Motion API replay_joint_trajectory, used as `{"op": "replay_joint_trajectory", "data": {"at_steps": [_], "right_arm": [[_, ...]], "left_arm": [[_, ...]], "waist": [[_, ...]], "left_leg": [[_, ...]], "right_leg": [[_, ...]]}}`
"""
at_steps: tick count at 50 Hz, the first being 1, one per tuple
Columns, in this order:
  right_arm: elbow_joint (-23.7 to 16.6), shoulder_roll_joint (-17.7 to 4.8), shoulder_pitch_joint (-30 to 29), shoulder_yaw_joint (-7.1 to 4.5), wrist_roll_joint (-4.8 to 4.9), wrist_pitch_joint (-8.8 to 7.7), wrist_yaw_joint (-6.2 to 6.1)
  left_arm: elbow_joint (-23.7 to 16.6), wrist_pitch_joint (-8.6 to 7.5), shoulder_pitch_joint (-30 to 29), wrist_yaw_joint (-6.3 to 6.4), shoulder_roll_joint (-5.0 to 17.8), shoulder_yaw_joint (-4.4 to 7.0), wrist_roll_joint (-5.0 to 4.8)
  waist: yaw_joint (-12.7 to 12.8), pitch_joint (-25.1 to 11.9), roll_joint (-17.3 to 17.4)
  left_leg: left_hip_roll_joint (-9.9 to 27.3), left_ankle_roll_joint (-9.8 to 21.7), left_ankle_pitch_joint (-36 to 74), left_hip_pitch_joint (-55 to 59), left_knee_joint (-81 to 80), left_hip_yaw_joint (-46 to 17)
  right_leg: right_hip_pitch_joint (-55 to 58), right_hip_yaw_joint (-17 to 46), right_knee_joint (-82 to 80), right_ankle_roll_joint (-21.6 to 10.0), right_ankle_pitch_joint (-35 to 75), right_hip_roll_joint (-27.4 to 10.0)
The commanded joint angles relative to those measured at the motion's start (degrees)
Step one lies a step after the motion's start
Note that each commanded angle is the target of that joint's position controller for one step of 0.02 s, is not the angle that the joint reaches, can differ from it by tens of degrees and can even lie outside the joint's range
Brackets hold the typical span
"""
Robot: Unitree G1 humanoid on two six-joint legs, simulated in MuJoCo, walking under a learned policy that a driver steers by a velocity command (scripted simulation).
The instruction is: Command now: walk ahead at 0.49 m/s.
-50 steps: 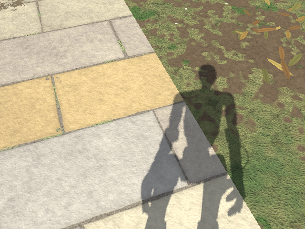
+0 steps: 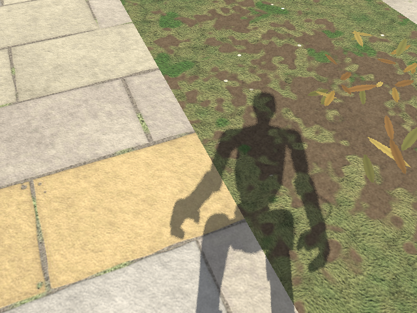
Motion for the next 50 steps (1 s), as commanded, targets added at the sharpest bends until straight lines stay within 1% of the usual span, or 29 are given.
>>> {"op": "replay_joint_trajectory", "data": {"at_steps": [1, 5, 10, 12, 13, 14, 15, 16, 17, 18, 19, 20, 22, 24, 26, 29, 33, 38, 39, 41, 42, 43, 44, 45, 46, 47, 48, 49, 50], "right_arm": [[-3.2, -7.6, -2.2, -1.23, 0.1, -0.93, -1.15], [-2.3, -9.2, 2.2, -1.5, 0.97, -0.21, -1.95], [-0.3, -9.7, 6.5, -1.79, 1.47, 0.93, -2.07], [-0.2, -10.4, 6.1, -2.14, 1.52, 1.52, -2.22], [-0.3, -10.8, 5.1, -2.28, 1.52, 1.83, -2.25], [-0.7, -10.5, 3.8, -2.1, 1.35, 2.13, -2.26], [-1.5, -8.6, 3.2, -1.32, 0.67, 2.21, -2.23], [-3.2, -3.3, 7.4, 0.42, -0.01, 1.32, -1.93], [-2.4, -1.7, 9.5, 1.09, 1.06, -0.22, -1.58], [-3.2, -8.3, 5.1, -0.54, 2.41, -1.23, -1.35], [-4.6, -9.5, 0.5, -0.89, 2.87, -1.56, -1.38], [-4.7, -8.6, -1.3, -1.0, 2.45, -1.17, -1.73], [-4.0, -6.6, 0.0, -1.45, 1.94, 0.77, -2.11], [-3.7, -4.6, 1.2, -1.47, 2.19, 2.11, -2.24], [-4.8, -4.7, -1.4, -1.87, 2.11, 2.58, -2.41], [-6.7, -4.6, -5.9, -2.27, 1.7, 2.46, -2.11], [-9.4, -3.3, -13.2, -1.74, 1.26, 2.31, -0.9], [-14.3, -2.4, -20.3, -1.23, 1.46, 2.29, 0.94], [-15.2, -2.5, -20.7, -1.31, 1.57, 2.29, 1.37], [-16.1, -4.0, -18.5, -2.1, 1.67, 2.42, 1.92], [-15.7, -5.4, -14.6, -2.94, 1.74, 2.59, 1.97], [-14.1, -7.9, -6.9, -4.37, 1.91, 2.67, 1.81], [-11.9, -12.3, 2.7, -6.52, 1.8, 2.93, 0.81], [-11.1, -18.5, 6.0, -7.77, 1.8, 3.19, -0.36], [-12.6, -17.4, 6.8, -6.92, 1.14, 2.53, -0.27], [-12.3, -13.3, 5.9, -5.95, 0.57, 2.15, -0.33], [-13.0, -10.7, 1.8, -5.27, 1.09, 1.81, -0.38], [-14.3, -8.9, -3.0, -4.65, 1.32, 1.7, -0.21], [-15.3, -7.2, -5.7, -4.05, 1.11, 1.7, -0.31]], "left_arm": [[-2.4, 0.32, 1.9, 0.37, 2.4, 0.67, 0.68], [-4.8, -0.28, -7.1, -0.28, 1.6, 0.33, 0.22], [-7.5, -0.8, -14.3, -1.98, 2.3, 0.1, -0.57], [-8.0, -1.32, -13.4, -2.61, 3.5, 0.44, -0.58], [-7.5, -1.56, -10.8, -2.73, 4.4, 0.9, -0.54], [-5.8, -1.7, -4.6, -2.62, 6.1, 1.96, -0.41], [-2.6, -1.84, 6.4, -2.21, 9.7, 3.57, -0.26], [-1.1, -1.61, 15.7, -1.91, 16.4, 5.16, 0.92], [-0.2, -1.3, 17.7, -2.26, 14.3, 4.59, 0.7], [-1.0, -1.45, 13.5, -2.35, 9.9, 3.19, 0.37], [-2.3, -1.35, 8.1, -2.29, 7.4, 2.38, 0.32], [-3.1, -1.3, 3.6, -2.51, 5.6, 1.76, 0.53], [-2.7, -1.68, 1.0, -2.84, 3.4, 1.19, 1.11], [-0.9, -2.13, 3.0, -2.65, 4.1, 1.54, 1.49], [0.3, -2.26, 4.7, -2.0, 5.5, 2.02, 1.85], [0.9, -1.99, 5.4, -1.0, 5.8, 2.04, 1.93], [1.8, -1.67, 7.1, 0.04, 6.7, 2.06, 1.46], [3.6, 0.22, 11.1, 0.54, 7.8, 2.56, 0.69], [3.5, 0.65, 10.6, 0.65, 8.2, 2.72, 0.54], [2.5, 1.32, 8.6, 1.04, 9.9, 3.16, 0.38], [2.0, 1.69, 7.8, 1.32, 10.8, 3.4, 0.35], [1.4, 2.06, 6.3, 1.46, 11.4, 3.53, 0.2], [0.4, 1.79, 5.8, 1.49, 11.3, 3.33, 0.11], [-2.0, 0.36, 10.2, 0.36, 3.5, 1.08, 2.19], [-3.9, -2.58, 9.0, -0.71, 3.9, 0.46, 0.28], [-5.7, -4.23, 1.8, -1.29, 7.5, 1.56, -1.74], [-6.6, -4.74, -0.4, -1.22, 7.5, 1.41, -1.79], [-6.1, -4.48, -0.7, -0.67, 7.3, 1.74, -0.5], [-6.0, -3.64, 0.2, -0.35, 7.9, 2.4, 0.46]], "waist": [[2.7, 3.0, 4.4], [-0.6, 3.1, 4.6], [-2.8, 4.7, 5.4], [-1.5, 4.1, 6.1], [0.3, 2.7, 6.7], [3.8, -0.7, 6.6], [8.2, -7.9, 4.7], [8.7, -17.5, -7.2], [8.1, -22.4, -14.9], [7.7, -15.0, -9.2], [6.3, -9.4, -5.5], [4.4, -5.5, -1.2], [1.6, -2.4, -2.3], [0.8, -0.9, -2.0], [1.0, 0.5, -1.1], [1.7, 1.5, -0.8], [4.0, 3.9, -0.4], [6.1, 6.2, 0.3], [5.6, 6.0, -0.1], [3.2, 3.0, -2.3], [0.8, 0.1, -3.8], [-3.6, -4.1, -3.7], [-8.2, -9.1, -0.8], [-3.9, -14.1, 14.3], [-3.7, -23.2, 14.1], [-5.7, -16.8, 9.3], [-3.5, -10.5, 5.3], [-0.5, -6.6, 0.8], [1.6, -4.8, 0.9]], "left_leg": [[16.3, 9.9, 3.7, -5.3, -11.6, -12.4], [15.3, 7.3, 4.6, -0.6, -10.7, -9.6], [18.6, 6.5, 3.2, 8.1, -6.7, -10.3], [20.0, 5.6, 5.5, 10.7, -3.7, -11.0], [19.9, 4.9, 10.9, 11.0, -0.8, -10.7], [17.8, 3.7, 20.5, 10.2, 6.4, -8.8], [14.2, 1.9, 22.8, 4.3, 20.0, -5.7], [6.7, -2.1, 4.7, -16.5, 43.3, -1.1], [1.7, -3.0, -24.2, -29.8, 55.7, -7.0], [5.7, -1.6, -22.0, -35.2, 60.9, -10.7], [8.8, -0.9, -16.5, -35.3, 59.9, -9.2], [11.1, -1.2, -11.9, -32.7, 56.5, -8.3], [13.4, -1.7, -7.1, -26.6, 51.3, -8.7], [12.9, -2.2, -4.6, -26.2, 50.2, -9.2], [12.2, -2.5, -0.3, -30.2, 47.0, -11.1], [11.0, -3.0, 7.6, -33.2, 38.4, -12.0], [10.5, -2.7, 14.5, -32.1, 27.3, -7.5], [10.1, -1.1, 8.0, -36.3, 21.5, -3.3], [9.5, -0.4, 5.3, -35.2, 20.8, -2.0], [6.1, 1.5, -0.4, -27.3, 20.6, 2.2], [3.7, 2.7, -3.0, -21.0, 21.0, 3.9], [1.5, 4.5, -1.7, -10.2, 18.1, 4.4], [3.0, 7.2, 0.8, 6.7, 14.4, -1.7], [18.1, 15.4, 1.0, 27.4, 13.5, -28.5], [26.1, 22.7, -5.3, 35.7, 2.5, -53.5], [23.4, 18.3, -3.1, 32.3, 1.2, -45.2], [20.8, 15.6, 0.9, 23.4, 1.2, -36.0], [18.2, 13.6, 6.1, 13.8, 0.5, -29.9], [16.3, 12.6, 9.7, 7.3, -0.9, -26.0]], "right_leg": [[-1.8, 0.2, -8.3, 1.6, 8.7, -2.4], [-0.2, -1.9, -24.3, 2.0, 17.3, 0.1], [-0.1, -2.5, -32.9, 1.1, 12.9, 1.8], [2.6, -2.9, -35.3, -0.6, 8.4, 2.6], [7.0, -3.9, -36.4, -1.5, 6.7, 3.8], [15.4, -5.5, -37.7, -2.7, 6.1, 5.7], [30.6, -3.0, -36.7, -5.2, 7.4, 3.7], [53.8, 18.5, -37.7, -12.7, 5.3, -11.1], [61.2, 38.9, -47.0, -17.7, -1.7, -16.9], [55.1, 33.5, -47.9, -14.6, -3.7, -15.0], [47.0, 24.4, -48.6, -12.4, -0.1, -12.8], [38.9, 17.5, -50.8, -11.0, 4.4, -10.4], [30.5, 9.2, -54.7, -9.0, 7.9, -6.9], [28.1, 4.2, -56.5, -9.3, 13.5, -6.0], [29.0, 0.8, -57.1, -9.2, 17.7, -6.2], [30.9, -3.5, -57.9, -8.1, 19.0, -6.0], [33.1, -8.5, -59.2, -6.5, 18.0, -6.0], [44.1, -11.5, -54.4, -5.9, 24.6, -9.4], [45.1, -12.3, -52.5, -5.5, 29.0, -9.8], [45.1, -14.4, -45.7, -4.3, 47.7, -9.6], [44.5, -15.1, -39.3, -3.7, 56.9, -9.3], [41.5, -15.9, -28.9, -2.6, 59.7, -7.9], [30.7, -16.1, -13.8, -0.3, 48.3, -5.2], [6.1, -14.2, 7.9, 2.9, -3.7, 4.2], [-5.4, -0.5, 19.5, 2.9, -22.4, 10.8], [-11.1, 3.4, 19.3, 1.2, -17.6, 6.9], [-10.5, 2.6, 14.2, 0.2, -12.0, 4.2], [-6.5, 1.9, 9.1, 0.7, -9.1, 2.0], [-2.2, 1.9, 5.3, 1.3, -7.3, 0.6]]}}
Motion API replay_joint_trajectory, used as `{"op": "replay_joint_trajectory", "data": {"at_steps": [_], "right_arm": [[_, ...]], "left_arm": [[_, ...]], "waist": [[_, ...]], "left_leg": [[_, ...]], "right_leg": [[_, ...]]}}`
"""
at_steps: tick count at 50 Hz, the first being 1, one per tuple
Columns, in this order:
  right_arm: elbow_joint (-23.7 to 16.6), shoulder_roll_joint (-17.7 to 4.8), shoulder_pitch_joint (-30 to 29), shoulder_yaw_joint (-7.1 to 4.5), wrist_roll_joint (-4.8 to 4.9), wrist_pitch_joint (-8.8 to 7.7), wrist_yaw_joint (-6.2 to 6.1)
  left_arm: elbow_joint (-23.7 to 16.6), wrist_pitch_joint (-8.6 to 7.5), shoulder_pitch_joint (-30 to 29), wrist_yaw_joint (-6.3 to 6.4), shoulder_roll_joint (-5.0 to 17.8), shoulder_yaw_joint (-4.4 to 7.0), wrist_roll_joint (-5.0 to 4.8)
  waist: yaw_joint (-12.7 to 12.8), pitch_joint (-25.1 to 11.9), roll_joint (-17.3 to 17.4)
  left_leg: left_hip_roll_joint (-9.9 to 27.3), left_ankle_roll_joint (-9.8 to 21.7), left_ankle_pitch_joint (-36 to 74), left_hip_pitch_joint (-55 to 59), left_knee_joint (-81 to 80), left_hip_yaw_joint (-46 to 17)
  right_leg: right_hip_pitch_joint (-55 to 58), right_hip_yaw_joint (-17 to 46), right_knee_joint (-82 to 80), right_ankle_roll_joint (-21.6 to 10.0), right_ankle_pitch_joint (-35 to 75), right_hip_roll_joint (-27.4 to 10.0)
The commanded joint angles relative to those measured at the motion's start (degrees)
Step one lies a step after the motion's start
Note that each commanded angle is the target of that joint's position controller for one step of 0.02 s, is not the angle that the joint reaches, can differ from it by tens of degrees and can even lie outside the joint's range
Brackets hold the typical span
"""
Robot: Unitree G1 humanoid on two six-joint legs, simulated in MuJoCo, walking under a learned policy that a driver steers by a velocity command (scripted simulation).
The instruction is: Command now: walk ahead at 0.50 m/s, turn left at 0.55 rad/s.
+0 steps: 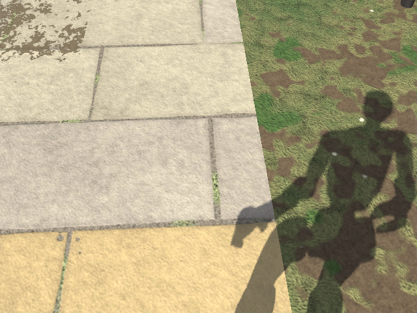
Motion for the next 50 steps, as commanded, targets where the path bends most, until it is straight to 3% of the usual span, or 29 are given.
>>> {"op": "replay_joint_trajectory", "data": {"at_steps": [1, 3, 5, 9, 14, 16, 17, 18, 19, 20, 21, 22, 23, 24, 25, 27, 29, 33, 35, 39, 41, 42, 43, 44, 45, 46, 47, 49, 50], "right_arm": [[-4.2, -4.8, 1.4, -0.91, -0.29, -0.77, -0.55], [-4.4, -6.4, 2.2, -1.28, -0.07, -0.94, -1.12], [-4.3, -8.3, 4.2, -1.8, 0.0, -0.91, -1.98], [-3.9, -8.5, 7.8, -1.85, 0.51, -0.14, -2.77], [-3.3, -8.3, 10.7, -1.79, 0.85, 0.56, -3.09], [-3.8, -8.6, 9.7, -1.98, 0.64, 0.87, -3.38], [-4.3, -8.0, 8.5, -1.8, 0.61, 1.03, -3.41], [-5.2, -6.2, 7.5, -1.12, 0.34, 0.9, -3.22], [-6.6, -3.0, 7.4, 0.1, -0.7, 0.64, -2.96], [-8.0, -0.8, 15.9, 0.82, 1.22, 0.09, -2.97], [-5.9, -6.5, 16.7, 0.09, 1.78, 0.03, -3.08], [-6.2, -9.0, 10.9, -0.55, 1.23, 0.32, -2.96], [-6.7, -8.1, 7.5, -0.45, 0.44, 0.45, -2.97], [-7.4, -7.2, 5.3, -0.5, -0.16, 0.23, -2.83], [-7.5, -6.1, 5.3, -0.49, 0.08, 0.27, -2.5], [-7.4, -4.0, 6.2, -0.07, 0.37, 0.56, -2.17], [-8.5, -3.1, 3.7, 0.39, -0.23, 0.62, -2.12], [-10.0, -1.8, -3.4, 1.45, -0.33, -0.22, -1.45], [-10.7, -1.7, -6.9, 1.61, -0.05, -0.54, -1.05], [-12.7, -3.0, -11.9, 1.37, 0.57, -0.87, -0.19], [-12.8, -4.2, -10.8, 0.9, 0.45, -1.09, 0.08], [-11.7, -5.3, -6.9, 0.22, 0.11, -1.16, -0.04], [-9.2, -7.8, 0.7, -1.15, -0.3, -1.07, -0.47], [-7.3, -11.9, 11.3, -2.53, -0.97, -0.88, -1.18], [-6.7, -17.2, 14.4, -3.31, -1.4, -0.53, -1.32], [-6.4, -12.7, 15.5, -2.21, -0.57, -0.59, -1.1], [-6.6, -10.2, 11.9, -1.22, -0.35, -0.83, -0.98], [-7.2, -7.0, 5.1, -0.18, -0.79, -0.91, -0.58], [-7.4, -5.6, 3.2, 0.24, -1.17, -1.16, -0.41]], "left_arm": [[-5.8, -0.69, -0.8, 0.25, 7.2, 2.19, 1.09], [-6.7, 0.55, -0.8, 0.42, 5.7, 2.11, 1.73], [-8.5, 1.07, -4.9, 0.76, 4.8, 1.85, 2.09], [-11.3, 0.78, -13.7, 0.3, 3.2, 1.1, 1.52], [-14.0, -0.36, -18.0, -1.0, 5.8, 1.72, 0.63], [-13.9, -1.03, -15.8, -1.29, 7.1, 2.33, 0.49], [-12.9, -1.33, -11.8, -1.16, 7.7, 2.81, 0.59], [-11.7, -1.6, -5.6, -0.83, 9.5, 3.65, 1.27], [-11.0, -1.49, 3.8, -0.31, 12.9, 4.52, 1.96], [-9.1, -0.71, 8.1, -0.65, 16.2, 5.31, 2.58], [-9.9, -0.5, 7.0, -0.91, 10.8, 4.21, 1.16], [-10.2, -0.09, 5.0, -0.77, 7.0, 3.22, 0.87], [-10.3, 0.35, 2.5, -0.95, 6.3, 2.71, 1.38], [-9.7, 0.59, 1.0, -1.13, 5.7, 2.43, 1.67], [-9.4, 0.52, 0.2, -1.22, 4.9, 2.01, 1.96], [-8.4, 0.12, 0.6, -1.52, 4.9, 2.03, 1.41], [-7.3, -0.13, 1.4, -1.52, 6.8, 2.54, 0.92], [-5.8, 0.74, 3.2, -1.05, 9.1, 2.99, 0.32], [-5.0, 1.22, 4.9, -1.0, 9.9, 3.03, -0.06], [-2.9, 2.27, 8.3, -1.02, 10.9, 3.1, -0.69], [-2.4, 2.88, 7.9, -0.81, 11.8, 3.3, -0.94], [-2.3, 3.16, 6.9, -0.62, 12.2, 3.28, -1.1], [-2.2, 3.29, 7.2, -0.47, 11.0, 2.79, -0.97], [-3.6, 3.08, 6.5, -0.28, 8.2, 1.52, 0.32], [-5.4, 1.88, 11.4, -0.39, 2.0, -0.46, 0.92], [-4.7, 0.84, 9.8, -0.69, 6.9, 0.59, -0.22], [-6.1, 0.38, 5.8, -0.99, 9.5, 1.33, -1.34], [-6.6, 0.65, 1.7, -0.74, 8.7, 1.41, 0.06], [-6.4, 1.31, 2.4, -0.77, 8.2, 1.59, 0.4]], "waist": [[1.3, -6.5, -0.1], [2.0, -5.4, 0.8], [1.0, -3.9, 1.7], [-2.6, -3.0, 4.7], [-3.9, -3.1, 6.1], [-2.2, -3.5, 7.7], [0.1, -4.7, 8.2], [3.2, -9.0, 7.3], [6.7, -17.1, 0.6], [2.5, -22.3, -19.8], [3.4, -18.5, -14.3], [4.9, -11.4, -7.6], [4.0, -7.1, -2.8], [2.8, -4.1, -2.3], [1.4, -3.1, -3.3], [0.4, -3.3, -5.4], [0.3, -2.8, -4.8], [2.4, -2.2, -4.0], [3.8, -1.6, -4.3], [4.9, -0.1, -5.3], [3.1, -0.6, -5.9], [0.3, -2.6, -5.6], [-3.1, -7.4, -4.1], [-7.4, -15.4, 1.3], [-4.6, -20.6, 16.2], [-6.5, -21.6, 13.2], [-5.7, -13.8, 10.4], [-2.5, -6.8, 4.8], [-0.5, -5.7, 5.2]], "left_leg": [[15.4, 11.7, 13.7, 15.8, -16.5, -22.4], [14.2, 11.9, 17.8, 11.0, -17.8, -19.5], [12.7, 11.2, 19.1, 8.5, -18.3, -17.0], [9.5, 7.5, 12.2, 7.6, -16.6, -15.3], [12.4, 6.1, 6.3, 13.9, -11.2, -22.7], [13.4, 5.3, 7.5, 15.9, -7.8, -25.9], [12.1, 4.3, 9.7, 15.5, -4.9, -26.0], [9.2, 2.6, 12.1, 12.9, 2.6, -23.9], [5.2, 0.3, 3.0, 4.8, 19.0, -18.3], [-1.7, -3.1, -24.3, -16.1, 35.9, -12.0], [3.3, -3.8, -22.8, -22.8, 43.9, -13.6], [5.1, -4.2, -17.0, -24.0, 45.5, -12.7], [6.7, -4.4, -12.8, -21.6, 44.2, -10.9], [8.0, -4.4, -10.3, -20.3, 41.3, -10.6], [9.3, -4.1, -9.2, -17.7, 38.9, -10.1], [9.9, -4.3, -8.4, -15.5, 34.7, -8.0], [10.9, -5.0, -5.7, -16.8, 29.1, -6.6], [11.4, -5.5, 5.1, -15.0, 14.8, -4.0], [10.2, -5.7, 8.7, -12.2, 8.9, -2.5], [8.8, -4.4, 6.5, -10.5, 2.7, -1.5], [7.8, -2.7, 3.6, -6.7, -0.2, -0.7], [6.3, -1.6, 4.1, -0.2, -2.7, 0.7], [5.2, 0.0, 4.6, 11.2, -3.8, 1.3], [14.4, 3.6, 6.3, 27.6, -2.3, -9.0], [27.4, 12.2, -1.6, 43.8, -8.0, -34.9], [28.1, 13.4, -8.5, 43.3, -12.2, -42.3], [26.1, 11.2, -6.9, 37.4, -12.8, -34.3], [21.1, 8.6, 1.9, 23.5, -15.4, -23.1], [19.5, 8.0, 5.6, 18.9, -17.2, -20.1]], "right_leg": [[-14.8, 3.6, -4.0, 0.5, 4.6, -4.5], [-13.3, 2.3, -9.2, 2.3, 6.5, -4.4], [-14.2, 1.2, -16.6, 3.9, 12.1, -3.4], [-11.0, 0.8, -34.4, 3.9, 25.6, 0.4], [-8.2, 2.7, -43.5, 2.5, 24.5, 2.5], [-4.8, 2.9, -45.1, 1.0, 19.7, 2.8], [0.6, 1.9, -47.3, -0.3, 19.6, 3.2], [11.1, 3.1, -47.6, -2.4, 20.1, 0.7], [26.5, 12.8, -46.6, -6.1, 18.1, -9.4], [42.6, 39.9, -51.9, -15.3, 6.7, -21.4], [40.3, 44.1, -53.9, -14.7, -4.4, -21.9], [33.4, 34.5, -54.5, -12.3, -3.3, -19.0], [25.6, 27.1, -55.6, -10.9, 3.4, -16.2], [20.1, 22.8, -57.0, -10.8, 9.2, -14.0], [16.4, 18.5, -58.5, -10.3, 13.1, -11.9], [14.0, 13.9, -60.5, -11.1, 18.0, -10.3], [13.9, 11.3, -62.3, -12.4, 22.5, -10.7], [14.3, 5.4, -63.5, -11.3, 25.4, -9.5], [14.2, 3.2, -63.1, -10.5, 24.7, -8.8], [18.5, 4.1, -61.1, -9.6, 23.8, -11.6], [20.3, 4.1, -58.2, -8.6, 27.8, -12.7], [19.9, 2.5, -53.7, -7.5, 35.1, -11.6], [17.6, -0.3, -44.4, -6.0, 41.6, -8.8], [7.1, -3.3, -27.7, -3.4, 31.6, -5.8], [-15.5, -4.0, -7.7, 0.1, -3.4, 3.8], [-22.7, 3.5, 0.8, -0.2, -10.3, 2.3], [-26.4, 3.2, 2.2, -0.8, -5.8, -0.6], [-22.2, 1.8, -3.5, -0.6, 2.7, -4.3], [-18.8, 2.3, -5.7, -0.4, 5.0, -5.5]]}}
Over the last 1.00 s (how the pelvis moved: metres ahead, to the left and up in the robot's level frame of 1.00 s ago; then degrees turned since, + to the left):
0.54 0.00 -0.02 18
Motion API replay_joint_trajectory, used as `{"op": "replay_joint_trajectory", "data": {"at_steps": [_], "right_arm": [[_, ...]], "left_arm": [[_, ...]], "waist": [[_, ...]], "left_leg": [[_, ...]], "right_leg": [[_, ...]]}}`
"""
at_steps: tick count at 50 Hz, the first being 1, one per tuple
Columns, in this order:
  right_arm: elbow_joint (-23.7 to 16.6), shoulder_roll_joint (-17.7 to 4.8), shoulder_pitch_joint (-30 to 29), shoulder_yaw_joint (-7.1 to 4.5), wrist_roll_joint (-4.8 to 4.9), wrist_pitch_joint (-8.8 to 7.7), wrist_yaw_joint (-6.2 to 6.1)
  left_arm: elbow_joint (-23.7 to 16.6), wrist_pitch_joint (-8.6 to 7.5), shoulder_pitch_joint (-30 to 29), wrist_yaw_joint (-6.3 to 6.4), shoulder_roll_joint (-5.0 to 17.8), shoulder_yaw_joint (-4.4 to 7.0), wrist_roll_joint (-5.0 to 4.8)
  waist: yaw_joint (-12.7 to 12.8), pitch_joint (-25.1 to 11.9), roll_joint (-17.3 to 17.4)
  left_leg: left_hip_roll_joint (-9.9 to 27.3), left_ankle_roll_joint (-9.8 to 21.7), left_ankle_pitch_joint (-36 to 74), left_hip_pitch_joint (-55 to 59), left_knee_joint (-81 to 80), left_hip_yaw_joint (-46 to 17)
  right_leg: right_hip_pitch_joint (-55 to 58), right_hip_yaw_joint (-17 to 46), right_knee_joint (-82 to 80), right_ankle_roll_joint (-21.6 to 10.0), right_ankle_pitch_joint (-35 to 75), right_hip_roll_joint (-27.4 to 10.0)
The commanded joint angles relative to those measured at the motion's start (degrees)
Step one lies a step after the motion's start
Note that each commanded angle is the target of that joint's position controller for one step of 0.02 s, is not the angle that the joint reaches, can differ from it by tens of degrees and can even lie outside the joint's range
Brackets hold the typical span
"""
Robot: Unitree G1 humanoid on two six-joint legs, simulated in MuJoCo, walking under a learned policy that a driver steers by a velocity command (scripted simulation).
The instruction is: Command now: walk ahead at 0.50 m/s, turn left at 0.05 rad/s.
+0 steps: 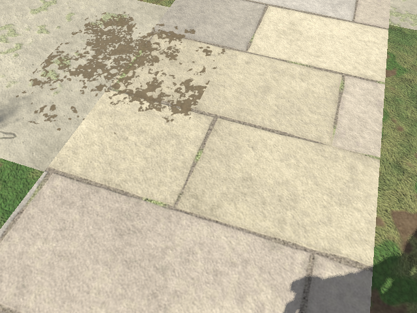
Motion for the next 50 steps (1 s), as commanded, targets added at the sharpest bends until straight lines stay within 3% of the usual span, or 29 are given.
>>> {"op": "replay_joint_trajectory", "data": {"at_steps": [1, 4, 6, 10, 15, 18, 19, 20, 21, 22, 23, 24, 25, 26, 28, 30, 33, 38, 43, 46, 47, 48, 49, 50], "right_arm": [[-1.7, -5.9, 3.0, -1.73, -0.38, -0.93, 0.19], [0.1, -7.6, 4.0, -2.29, -0.09, -1.91, -0.13], [1.3, -8.2, 5.6, -2.46, 0.01, -1.81, -0.65], [3.6, -9.5, 8.9, -2.59, 0.46, -1.3, -1.29], [6.8, -10.6, 13.4, -2.81, 0.97, -0.16, -1.56], [7.8, -11.6, 12.8, -3.14, 1.1, 0.68, -1.94], [7.7, -12.0, 11.6, -3.16, 1.14, 0.97, -2.06], [7.6, -10.9, 11.4, -2.68, 0.89, 1.2, -2.21], [6.0, -8.3, 11.6, -1.47, -0.35, 1.05, -2.41], [5.9, -1.1, 19.5, 0.55, 0.15, -0.16, -1.79], [6.9, -7.1, 15.7, -0.77, 1.43, -1.13, -1.54], [5.1, -9.7, 10.2, -1.67, 2.75, -1.53, -1.39], [4.5, -9.2, 7.5, -1.56, 2.46, -1.45, -1.68], [4.4, -8.6, 6.2, -1.81, 1.61, -1.0, -1.9], [5.5, -6.8, 9.1, -1.98, 1.74, 0.59, -1.94], [5.5, -5.1, 9.0, -1.87, 1.75, 1.75, -2.11], [4.3, -4.7, 5.4, -2.0, 1.31, 2.14, -2.17], [1.9, -3.1, -2.8, -1.34, 0.97, 1.49, -0.53], [-2.5, -2.7, -10.0, -0.92, 1.12, 1.58, 1.2], [-3.6, -5.0, -7.1, -2.11, 1.12, 1.94, 1.83], [-2.7, -6.6, -2.1, -3.11, 1.21, 2.1, 1.78], [-0.5, -9.4, 6.8, -4.82, 1.34, 2.15, 1.3], [1.7, -14.6, 16.0, -6.88, 1.36, 2.69, 0.02], [1.3, -19.9, 13.7, -7.32, 1.79, 2.2, -0.27]], "left_arm": [[-4.7, -0.23, -1.0, 0.04, 4.9, 1.42, 0.5], [-5.4, 1.11, -3.0, 0.37, 3.2, 1.12, 0.97], [-6.5, 1.15, -6.8, 0.35, 2.6, 0.9, 1.22], [-8.4, 0.54, -14.5, -0.47, 1.3, 0.25, 0.81], [-11.5, -0.14, -21.7, -1.96, 1.9, 0.08, 0.2], [-11.6, -0.59, -19.3, -2.51, 3.5, 0.59, 0.32], [-10.5, -0.67, -14.9, -2.33, 4.7, 1.28, 0.53], [-7.8, -0.64, -6.3, -1.83, 7.2, 2.66, 0.77], [-5.9, -0.47, 4.4, -1.17, 11.6, 3.87, 1.34], [-4.9, -0.15, 6.6, -1.4, 14.8, 4.51, 1.38], [-5.4, -0.09, 7.1, -1.29, 9.1, 3.13, 0.84], [-5.7, -0.17, 3.4, -1.02, 7.3, 2.47, 0.9], [-6.1, -0.25, -0.7, -0.96, 6.2, 2.05, 1.18], [-6.2, -0.48, -3.6, -1.07, 4.5, 1.68, 1.52], [-5.8, -1.32, -5.8, -1.11, 2.9, 1.46, 2.09], [-4.7, -1.99, -5.8, -0.94, 3.8, 1.87, 2.04], [-3.0, -2.0, -4.5, -0.17, 5.0, 2.42, 2.26], [-1.6, -1.13, -3.0, 0.93, 6.4, 2.71, 1.83], [0.6, 0.94, 0.8, 1.3, 8.2, 3.48, 0.67], [0.1, 2.13, -1.1, 1.83, 10.4, 4.14, 0.03], [-0.2, 2.62, -1.9, 2.1, 11.0, 4.32, -0.07], [-0.6, 2.97, -3.1, 2.32, 10.9, 4.17, -0.29], [-1.6, 2.54, -2.4, 2.43, 8.8, 3.27, 0.81], [-4.7, 0.7, 2.9, 1.31, 0.1, 0.56, 2.47]], "waist": [[-0.7, -3.4, 7.2], [0.1, -1.4, 5.5], [-0.8, -0.1, 4.6], [-3.7, 1.7, 4.8], [-5.9, 3.6, 5.1], [-3.8, 1.9, 6.7], [-0.9, -0.8, 7.0], [2.8, -6.4, 5.9], [6.4, -15.3, -0.4], [2.7, -22.0, -15.8], [5.7, -20.4, -9.5], [5.3, -12.0, -6.4], [3.3, -7.6, -2.3], [1.6, -4.2, -1.6], [-1.1, -2.9, -4.0], [-1.9, -1.0, -3.0], [-1.4, 0.7, -1.5], [1.5, 3.1, -0.9], [3.6, 5.6, -0.6], [0.1, 1.8, -3.3], [-3.0, -1.3, -4.1], [-8.0, -5.8, -2.9], [-11.5, -11.2, 3.5], [-3.7, -15.5, 17.3]], "left_leg": [[15.0, 11.2, 7.6, 14.0, -16.4, -19.0], [14.3, 12.0, 12.3, 10.8, -19.5, -14.1], [13.7, 11.4, 13.5, 11.5, -20.3, -11.6], [12.1, 9.1, 11.7, 12.5, -20.5, -7.3], [15.2, 8.2, 11.3, 20.2, -17.1, -8.1], [16.4, 6.6, 20.5, 23.8, -12.3, -8.4], [15.0, 5.6, 29.8, 23.5, -7.1, -6.9], [12.0, 4.1, 34.8, 20.5, 2.8, -4.5], [8.5, 1.8, 20.5, 8.7, 20.7, -1.7], [-1.9, -1.8, -19.1, -15.1, 40.0, -2.8], [0.1, -1.0, -23.0, -21.2, 46.5, -11.0], [2.6, -0.4, -18.1, -24.4, 47.2, -10.3], [5.5, -0.5, -12.9, -22.3, 44.5, -8.6], [7.1, -0.7, -9.6, -20.2, 41.4, -8.4], [8.9, -1.1, -6.0, -14.3, 38.8, -8.9], [9.1, -1.8, -3.6, -15.2, 37.1, -9.2], [8.8, -2.7, 3.9, -20.0, 31.1, -10.3], [8.0, -2.4, 15.1, -18.8, 16.2, -5.1], [7.0, -0.3, 9.5, -21.8, 9.0, -1.2], [2.6, 2.7, 1.0, -13.4, 8.2, 3.5], [0.3, 4.1, -1.2, -6.7, 8.0, 4.9], [-2.2, 6.2, 1.9, 6.1, 3.9, 5.0], [3.8, 9.6, 2.0, 23.9, 1.9, -6.4], [17.6, 20.1, -6.7, 41.7, -3.2, -38.5]], "right_leg": [[-14.4, 3.2, -0.3, 0.2, 5.8, -5.3], [-15.0, 2.7, -5.7, 1.6, 11.0, -5.3], [-16.7, 2.7, -12.2, 2.1, 17.2, -5.3], [-14.3, 1.0, -25.6, 1.6, 27.4, -3.2], [-14.9, 0.5, -33.2, -0.1, 24.3, -1.5], [-9.6, -1.0, -35.9, -2.4, 18.1, 0.3], [-2.6, -2.8, -37.5, -3.6, 17.8, 2.2], [9.9, -3.4, -37.5, -5.4, 19.4, 2.9], [27.9, 8.1, -35.2, -9.3, 23.6, -7.5], [46.7, 34.8, -41.5, -17.8, 10.4, -19.8], [45.0, 38.5, -45.9, -15.9, 2.8, -19.5], [37.7, 29.7, -47.2, -13.3, 4.0, -18.1], [29.5, 23.2, -48.8, -12.0, 8.7, -16.1], [23.0, 18.5, -50.9, -11.4, 12.4, -14.1], [16.5, 12.1, -54.6, -10.6, 15.9, -11.9], [14.2, 7.4, -57.0, -10.8, 20.1, -11.9], [16.0, 1.7, -58.2, -10.5, 25.1, -11.6], [18.8, -6.9, -59.1, -8.3, 26.8, -10.3], [28.7, -9.8, -55.4, -7.6, 32.1, -13.7], [31.4, -12.3, -45.9, -5.8, 56.1, -14.1], [30.7, -13.1, -38.3, -5.1, 63.6, -13.4], [26.2, -14.4, -26.5, -3.3, 62.9, -11.3], [11.9, -14.5, -8.8, -0.6, 45.0, -8.6], [-14.1, -8.3, 10.1, 2.5, -9.4, 3.7]]}}
Over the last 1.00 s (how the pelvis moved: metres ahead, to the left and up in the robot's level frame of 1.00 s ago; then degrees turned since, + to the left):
0.50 0.10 0.01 20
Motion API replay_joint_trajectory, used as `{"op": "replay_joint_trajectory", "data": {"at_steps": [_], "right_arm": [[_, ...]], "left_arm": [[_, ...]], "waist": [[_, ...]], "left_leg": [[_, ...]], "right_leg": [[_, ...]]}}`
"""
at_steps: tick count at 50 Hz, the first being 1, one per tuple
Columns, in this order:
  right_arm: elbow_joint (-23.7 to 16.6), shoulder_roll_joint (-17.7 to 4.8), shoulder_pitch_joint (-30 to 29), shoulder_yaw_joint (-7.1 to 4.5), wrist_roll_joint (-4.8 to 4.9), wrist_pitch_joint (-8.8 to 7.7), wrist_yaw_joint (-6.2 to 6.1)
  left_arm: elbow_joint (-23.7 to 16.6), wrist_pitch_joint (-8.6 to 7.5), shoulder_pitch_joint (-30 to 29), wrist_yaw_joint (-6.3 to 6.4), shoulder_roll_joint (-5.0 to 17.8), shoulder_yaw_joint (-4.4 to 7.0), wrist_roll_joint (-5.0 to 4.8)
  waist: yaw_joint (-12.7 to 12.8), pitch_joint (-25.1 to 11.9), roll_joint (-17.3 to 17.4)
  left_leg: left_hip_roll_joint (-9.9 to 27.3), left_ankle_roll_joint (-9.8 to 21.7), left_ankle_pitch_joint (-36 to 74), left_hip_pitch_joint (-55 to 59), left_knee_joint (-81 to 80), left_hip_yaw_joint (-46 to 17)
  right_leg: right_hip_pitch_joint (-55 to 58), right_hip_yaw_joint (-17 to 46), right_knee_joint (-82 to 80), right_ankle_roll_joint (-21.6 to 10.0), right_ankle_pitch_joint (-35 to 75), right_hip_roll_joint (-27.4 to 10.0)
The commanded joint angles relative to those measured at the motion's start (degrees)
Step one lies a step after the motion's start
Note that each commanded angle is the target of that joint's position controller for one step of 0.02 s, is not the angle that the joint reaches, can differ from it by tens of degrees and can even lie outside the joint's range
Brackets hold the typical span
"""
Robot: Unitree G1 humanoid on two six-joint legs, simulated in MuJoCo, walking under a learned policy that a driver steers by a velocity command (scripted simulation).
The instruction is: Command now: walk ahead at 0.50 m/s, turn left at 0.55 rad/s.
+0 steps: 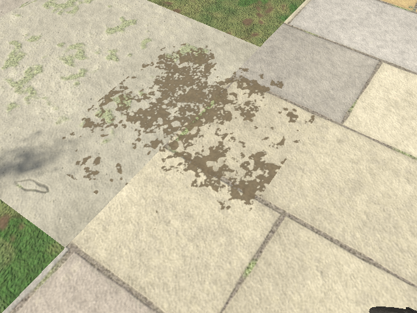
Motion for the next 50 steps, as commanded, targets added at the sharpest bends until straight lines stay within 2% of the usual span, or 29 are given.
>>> {"op": "replay_joint_trajectory", "data": {"at_steps": [1, 2, 3, 4, 5, 8, 10, 14, 17, 20, 22, 23, 24, 25, 26, 27, 28, 30, 32, 34, 36, 38, 39, 40, 41, 43, 46, 48, 50], "right_arm": [[-0.1, -14.6, 20.9, -4.51, -0.14, -0.79, -1.0], [0.2, -11.6, 18.7, -3.63, -0.64, -1.51, -0.86], [-0.3, -10.1, 15.0, -3.12, -0.37, -1.83, -0.85], [-1.1, -8.2, 11.0, -2.52, -0.44, -1.8, -0.94], [-2.2, -7.0, 8.9, -1.98, -1.09, -1.85, -1.19], [-2.4, -8.3, 8.9, -2.24, -0.79, -2.11, -2.02], [-1.8, -9.8, 10.7, -2.63, -0.68, -2.06, -2.84], [-0.8, -10.0, 13.9, -2.68, -0.32, -1.37, -3.53], [0.5, -10.0, 16.3, -2.73, 0.0, -0.85, -3.7], [0.7, -9.3, 16.6, -2.66, -0.4, 0.42, -4.57], [-0.4, -7.9, 13.8, -2.15, -0.42, 0.65, -4.79], [-2.1, -5.4, 13.1, -1.17, -1.27, 0.39, -4.68], [-1.3, -2.2, 23.3, -0.12, -1.33, 0.12, -4.55], [-0.2, -6.8, 28.5, -0.43, -0.57, -0.08, -4.1], [0.3, -10.3, 22.9, -1.47, 0.09, 0.63, -4.14], [-0.8, -10.8, 16.7, -1.57, -0.2, 1.44, -4.47], [-1.4, -10.0, 13.6, -1.51, -0.83, 2.25, -4.73], [-1.5, -6.1, 14.4, -0.72, -0.97, 3.47, -4.71], [-1.0, -3.1, 15.1, 0.32, -1.35, 3.49, -4.89], [-0.5, -3.2, 14.3, 0.53, -1.56, 3.34, -4.83], [0.0, -4.3, 13.7, 0.25, -1.47, 3.79, -4.56], [0.1, -4.3, 12.1, 0.19, -2.11, 4.21, -4.17], [-0.9, -5.0, 10.1, 0.21, -2.93, 4.3, -4.2], [-2.1, -7.1, 8.8, -0.01, -3.35, 4.26, -4.49], [-1.7, -10.2, 6.4, -0.69, -2.81, 4.34, -4.65], [-1.1, -5.0, 5.7, 0.38, -3.25, 3.52, -4.1], [-0.5, -4.7, 6.0, 0.58, -2.79, 2.05, -4.03], [0.6, -5.7, 8.8, 0.18, -2.12, 1.94, -4.25], [0.6, -7.0, 10.2, -0.25, -1.68, 1.93, -4.27]], "left_arm": [[-8.4, -4.82, -2.9, -1.31, 4.9, -0.42, -0.57], [-10.2, -6.06, -8.2, -1.75, 7.4, 0.26, -2.51], [-10.2, -6.61, -8.7, -1.47, 6.8, 0.08, -1.83], [-9.5, -6.52, -8.5, -1.07, 7.1, 0.49, -0.25], [-9.4, -5.82, -7.2, -1.1, 7.6, 0.91, 0.26], [-9.9, -3.87, -6.8, -1.03, 5.9, 0.84, 1.08], [-11.5, -3.43, -11.0, -0.83, 4.7, 0.44, 1.28], [-14.0, -3.85, -19.0, -1.5, 2.9, -0.37, 0.71], [-15.7, -4.42, -22.6, -2.13, 4.2, -0.09, 0.27], [-15.6, -5.22, -20.3, -2.75, 5.9, 0.65, 0.87], [-13.8, -5.88, -13.3, -2.53, 6.9, 1.24, 1.9], [-13.5, -6.19, -7.2, -2.35, 9.7, 1.72, 3.15], [-12.6, -5.43, -2.4, -2.2, 12.0, 2.05, 3.88], [-11.4, -4.44, -0.2, -2.66, 10.5, 2.05, 1.18], [-13.1, -3.65, -3.5, -2.51, 7.2, 1.17, 0.56], [-13.5, -2.89, -6.9, -2.27, 5.0, 0.2, 0.99], [-13.3, -2.46, -9.4, -2.31, 3.3, -0.74, 1.26], [-12.3, -2.03, -12.5, -2.49, 2.7, -1.26, 1.85], [-11.5, -1.78, -13.8, -2.49, 4.1, -0.78, 1.96], [-10.5, -1.37, -12.8, -2.21, 5.6, -0.27, 1.33], [-10.0, -0.68, -12.8, -2.01, 6.1, -0.34, 0.67], [-9.6, -0.06, -13.5, -2.09, 5.0, -1.02, 0.28], [-8.8, -0.05, -11.9, -2.28, 3.3, -1.74, 0.55], [-8.4, -0.17, -10.6, -2.53, 2.1, -2.31, 1.43], [-8.2, -0.23, -7.2, -2.7, 2.1, -2.19, 1.58], [-7.6, 0.22, -9.8, -2.12, 3.2, -1.99, 1.56], [-6.2, 0.57, -8.0, -1.47, 3.2, -2.01, 1.6], [-5.4, 0.47, -7.7, -1.31, 3.2, -1.94, 1.09], [-5.4, 0.07, -8.2, -1.32, 3.1, -1.75, 0.33]], "waist": [[-8.7, -23.2, 8.3], [-9.1, -15.4, 5.7], [-6.4, -11.0, 1.2], [-4.1, -7.9, -0.1], [-2.1, -7.0, 1.2], [-0.6, -5.3, 1.2], [-1.7, -3.6, 1.5], [-5.1, -2.5, 3.9], [-6.3, -1.7, 4.6], [-5.1, -3.8, 6.5], [-1.1, -7.5, 6.8], [1.3, -15.1, 3.2], [-1.2, -24.0, -12.3], [-1.5, -29.5, -16.4], [0.3, -22.6, -9.2], [0.5, -16.5, -4.9], [-0.3, -11.8, -3.0], [-3.8, -8.1, -5.8], [-4.3, -8.8, -8.3], [-3.6, -12.1, -8.6], [-3.7, -12.7, -7.9], [-4.3, -9.9, -7.1], [-3.9, -8.0, -5.9], [-2.8, -6.9, -2.2], [1.1, -5.2, 5.4], [-0.8, -2.2, 5.6], [-0.6, -2.0, 4.6], [-1.6, -3.4, 3.5], [-2.3, -0.8, 5.3]], "left_leg": [[19.5, 18.0, -12.9, 52.7, -18.4, -49.8], [18.0, 15.1, -7.8, 47.5, -19.4, -41.4], [15.5, 13.0, -2.2, 39.1, -19.2, -34.4], [13.2, 11.7, 3.6, 31.4, -19.9, -29.1], [11.9, 11.3, 7.8, 26.4, -21.2, -26.4], [9.8, 11.6, 14.4, 19.2, -23.5, -22.0], [8.2, 10.6, 15.5, 17.0, -23.9, -19.4], [5.0, 7.0, 8.8, 15.0, -22.4, -17.3], [6.2, 6.0, 8.6, 17.7, -18.9, -20.7], [7.2, 3.8, 17.2, 24.0, -10.5, -23.7], [4.3, 0.8, 25.9, 24.5, -1.7, -22.5], [1.2, -1.8, 18.3, 18.6, 10.2, -20.2], [-7.3, -6.4, -22.5, 2.1, 30.6, -15.5], [-6.0, -7.6, -32.4, -4.6, 40.5, -16.8], [-3.5, -8.9, -28.2, -7.4, 44.1, -17.0], [-1.8, -9.5, -24.6, -8.1, 42.5, -14.3], [-0.2, -9.8, -22.9, -6.8, 38.9, -13.3], [2.4, -9.7, -20.7, 1.8, 26.5, -10.9], [2.0, -10.2, -19.2, 8.7, 15.3, -7.3], [2.2, -10.0, -12.3, 13.2, 7.9, -6.7], [2.0, -9.1, -5.9, 17.5, 1.5, -6.0], [1.3, -7.1, -0.1, 22.8, -6.8, -5.0], [3.1, -5.7, 1.7, 24.6, -9.9, -7.5], [7.9, -3.7, 3.0, 25.7, -12.1, -12.8], [8.7, -1.4, -6.0, 19.3, -11.6, -13.6], [5.3, -2.8, -17.5, 10.7, -14.1, -11.9], [4.5, -4.6, -7.4, 12.1, -11.7, -10.7], [3.7, -3.5, -15.0, 13.7, -11.1, -10.4], [5.5, -0.6, -26.8, 12.4, -13.5, -14.0]], "right_leg": [[-43.7, 17.4, 41.0, -1.7, -5.5, 5.9], [-47.7, 17.8, 39.4, -3.1, 0.1, 3.2], [-45.3, 17.6, 34.3, -3.7, 5.3, 0.7], [-41.4, 17.4, 29.5, -3.3, 7.9, -0.9], [-37.4, 17.9, 27.1, -2.8, 9.9, -2.0], [-34.6, 16.3, 20.3, 0.0, 13.3, -1.7], [-35.6, 15.6, 12.8, 1.5, 19.6, -0.6], [-31.0, 15.1, -3.8, 1.8, 32.8, 3.0], [-29.7, 16.0, -9.2, 0.9, 33.8, 4.7], [-27.3, 16.1, -12.5, -1.3, 30.3, 6.0], [-17.5, 14.2, -16.9, -4.2, 36.5, 5.8], [-2.9, 20.2, -12.9, -7.8, 53.5, -2.2], [17.4, 38.0, -9.3, -19.1, 73.9, -17.6], [20.6, 50.7, -11.7, -23.2, 60.2, -22.4], [14.4, 45.0, -14.0, -20.7, 50.1, -18.8], [7.1, 38.0, -15.2, -18.0, 45.8, -15.4], [-0.5, 33.5, -16.9, -16.9, 45.5, -12.5], [-11.7, 26.7, -20.2, -14.6, 44.1, -7.9], [-15.2, 22.0, -20.9, -15.0, 50.8, -6.0], [-13.5, 21.7, -20.5, -15.7, 51.3, -7.0], [-14.2, 21.8, -20.8, -15.0, 39.7, -7.3], [-18.9, 21.3, -21.5, -12.0, 19.9, -5.1], [-21.6, 21.2, -21.8, -8.9, 10.5, -3.6], [-24.1, 19.5, -19.5, -5.8, 3.5, -1.3], [-21.8, 14.9, -18.2, -3.5, 4.0, 3.1], [-15.7, 13.2, -15.4, -2.0, 10.0, 3.7], [-15.3, 13.7, -14.6, -2.8, 14.3, 3.1], [-16.4, 11.8, -12.4, -3.4, 7.0, 4.8], [-20.7, 10.1, -8.3, -4.0, -0.4, 6.1]]}}
Over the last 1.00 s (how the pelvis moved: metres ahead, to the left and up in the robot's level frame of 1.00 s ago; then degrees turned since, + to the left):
0.52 0.01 -0.02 15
